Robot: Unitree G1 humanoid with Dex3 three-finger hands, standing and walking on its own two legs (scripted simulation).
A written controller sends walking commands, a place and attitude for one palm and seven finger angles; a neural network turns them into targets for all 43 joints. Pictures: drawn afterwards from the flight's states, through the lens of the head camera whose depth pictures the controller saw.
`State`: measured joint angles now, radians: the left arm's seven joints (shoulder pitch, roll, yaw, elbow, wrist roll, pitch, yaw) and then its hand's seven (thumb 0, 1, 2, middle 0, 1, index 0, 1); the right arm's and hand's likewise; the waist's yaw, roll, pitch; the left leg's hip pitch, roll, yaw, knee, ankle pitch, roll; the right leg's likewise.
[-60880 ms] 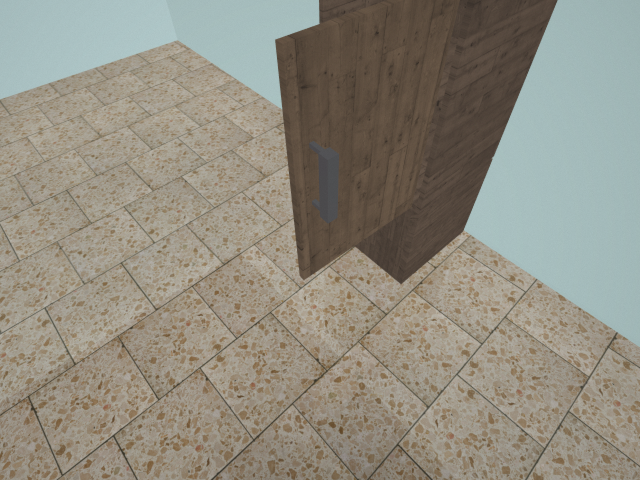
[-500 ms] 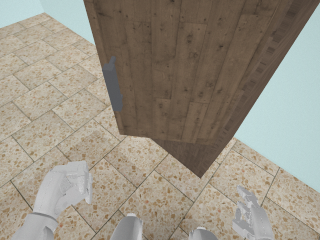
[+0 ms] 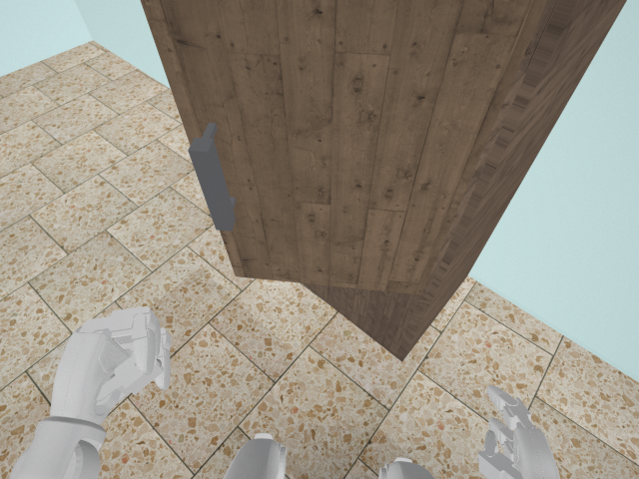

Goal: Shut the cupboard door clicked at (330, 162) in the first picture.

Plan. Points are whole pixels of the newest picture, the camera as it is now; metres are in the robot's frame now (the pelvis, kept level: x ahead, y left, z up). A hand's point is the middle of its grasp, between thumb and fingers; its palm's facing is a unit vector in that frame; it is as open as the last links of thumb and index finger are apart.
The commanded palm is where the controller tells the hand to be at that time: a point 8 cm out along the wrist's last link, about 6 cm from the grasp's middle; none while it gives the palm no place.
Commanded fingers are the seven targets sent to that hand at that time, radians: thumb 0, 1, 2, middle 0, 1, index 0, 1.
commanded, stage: bring the fist close to the handle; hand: left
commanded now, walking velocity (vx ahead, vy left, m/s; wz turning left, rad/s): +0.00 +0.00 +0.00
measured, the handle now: (218, 179) +0.50 +0.19 +0.07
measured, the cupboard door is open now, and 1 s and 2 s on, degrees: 35 35 32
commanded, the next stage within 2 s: push the door shut along its arc in 1.48 s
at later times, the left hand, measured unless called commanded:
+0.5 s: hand (192, 300) +0.30 +0.17 +0.07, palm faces -0.09 -1.00 -0.02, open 3.1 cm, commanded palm +0.29 +0.23 +0.07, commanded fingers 0.00 0.90 0.90 -1.30 -1.50 -1.30 -1.50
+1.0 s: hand (212, 240) +0.39 +0.17 +0.07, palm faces -0.06 -1.00 -0.04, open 3.1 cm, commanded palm +0.37 +0.22 +0.07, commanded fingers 0.00 0.90 0.90 -1.30 -1.50 -1.30 -1.50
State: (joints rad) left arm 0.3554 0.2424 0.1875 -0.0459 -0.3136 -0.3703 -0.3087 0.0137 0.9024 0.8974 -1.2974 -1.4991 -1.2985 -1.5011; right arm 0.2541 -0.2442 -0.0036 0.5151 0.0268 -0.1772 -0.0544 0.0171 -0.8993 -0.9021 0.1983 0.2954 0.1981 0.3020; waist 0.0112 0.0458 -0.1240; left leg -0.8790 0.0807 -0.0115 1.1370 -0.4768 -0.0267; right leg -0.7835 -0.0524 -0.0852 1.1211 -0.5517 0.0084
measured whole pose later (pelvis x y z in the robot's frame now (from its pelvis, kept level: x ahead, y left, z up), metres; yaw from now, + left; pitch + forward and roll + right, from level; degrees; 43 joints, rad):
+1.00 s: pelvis +0.00 +0.01 +0.01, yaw -1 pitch +15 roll -1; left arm -0.38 0.28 0.21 0.61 -0.21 -0.35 -0.23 0.01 0.90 0.90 -1.30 -1.50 -1.30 -1.50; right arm 0.26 -0.25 0.01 0.61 0.02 -0.09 -0.04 0.01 -0.90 -0.90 0.20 0.30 0.20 0.30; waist -0.04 0.03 -0.11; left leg -0.90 0.08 0.03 1.07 -0.44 -0.01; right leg -0.83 -0.05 -0.05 1.08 -0.51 0.02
